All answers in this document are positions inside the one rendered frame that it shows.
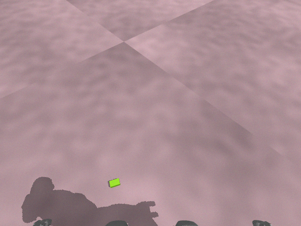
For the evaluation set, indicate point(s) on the small box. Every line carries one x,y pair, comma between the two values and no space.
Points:
114,183

